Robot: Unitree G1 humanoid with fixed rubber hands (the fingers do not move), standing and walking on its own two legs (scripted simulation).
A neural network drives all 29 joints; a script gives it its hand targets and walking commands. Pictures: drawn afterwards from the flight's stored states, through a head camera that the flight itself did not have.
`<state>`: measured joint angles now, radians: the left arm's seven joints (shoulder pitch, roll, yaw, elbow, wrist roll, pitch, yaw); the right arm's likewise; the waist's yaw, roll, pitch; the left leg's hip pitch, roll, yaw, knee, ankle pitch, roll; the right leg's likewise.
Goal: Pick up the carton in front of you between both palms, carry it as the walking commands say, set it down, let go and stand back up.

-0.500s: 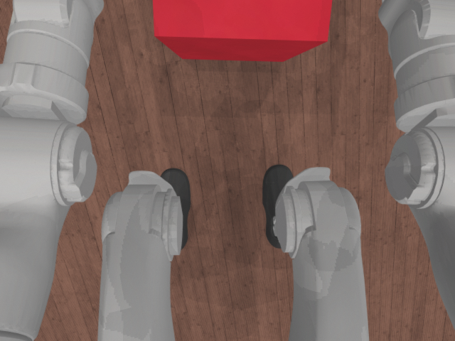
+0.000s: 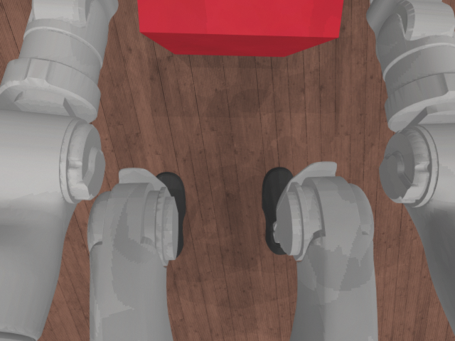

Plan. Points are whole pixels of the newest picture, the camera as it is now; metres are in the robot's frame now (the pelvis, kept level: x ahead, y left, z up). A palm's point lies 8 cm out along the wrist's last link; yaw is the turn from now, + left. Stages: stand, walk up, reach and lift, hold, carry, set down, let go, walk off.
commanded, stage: reach and lift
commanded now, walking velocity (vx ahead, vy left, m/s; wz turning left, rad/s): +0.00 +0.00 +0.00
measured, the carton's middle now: out of the picture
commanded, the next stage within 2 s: none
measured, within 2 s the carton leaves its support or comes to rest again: leaves its support in 0.56 s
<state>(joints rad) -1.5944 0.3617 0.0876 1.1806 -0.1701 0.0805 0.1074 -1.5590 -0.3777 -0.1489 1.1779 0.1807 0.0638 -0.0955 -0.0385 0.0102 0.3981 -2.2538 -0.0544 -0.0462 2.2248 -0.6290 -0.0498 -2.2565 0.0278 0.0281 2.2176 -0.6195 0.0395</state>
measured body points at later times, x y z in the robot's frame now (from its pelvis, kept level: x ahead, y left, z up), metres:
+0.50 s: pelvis +0.00 +0.00 +0.00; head +0.38 -0.01 +0.22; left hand +0.58 +0.13 -0.18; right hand +0.57 -0.18 -0.17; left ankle +0.10 +0.13 -0.33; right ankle +0.10 -0.13 -0.33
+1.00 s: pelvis -0.03 +0.00 +0.09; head +0.25 -0.01 +0.44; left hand +0.52 +0.13 +0.03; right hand +0.50 -0.17 +0.03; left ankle +0.10 +0.13 -0.33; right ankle +0.10 -0.13 -0.33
